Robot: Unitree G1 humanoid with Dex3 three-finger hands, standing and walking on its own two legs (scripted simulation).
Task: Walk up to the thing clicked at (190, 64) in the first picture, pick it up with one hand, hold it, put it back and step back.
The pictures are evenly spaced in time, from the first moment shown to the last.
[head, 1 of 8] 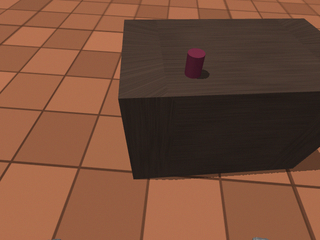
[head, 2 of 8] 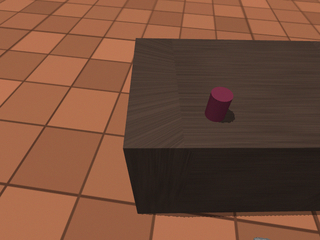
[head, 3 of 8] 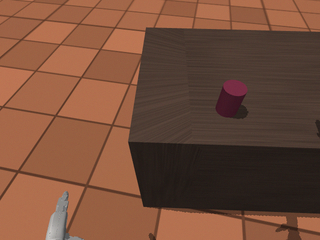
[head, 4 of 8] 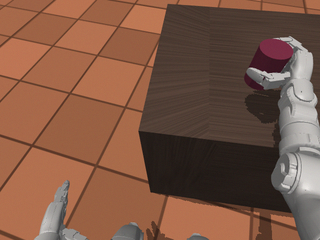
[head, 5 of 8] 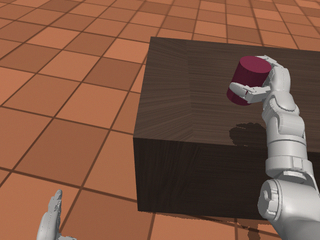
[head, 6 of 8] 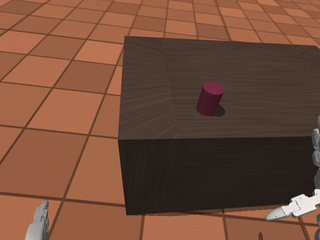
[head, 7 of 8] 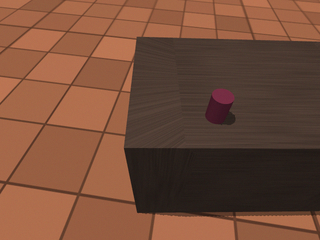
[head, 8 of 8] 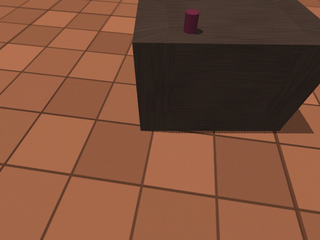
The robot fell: no
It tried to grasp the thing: yes
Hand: right
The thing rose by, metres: 0.25
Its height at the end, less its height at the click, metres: +0.00
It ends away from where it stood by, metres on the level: 0.01
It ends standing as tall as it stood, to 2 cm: yes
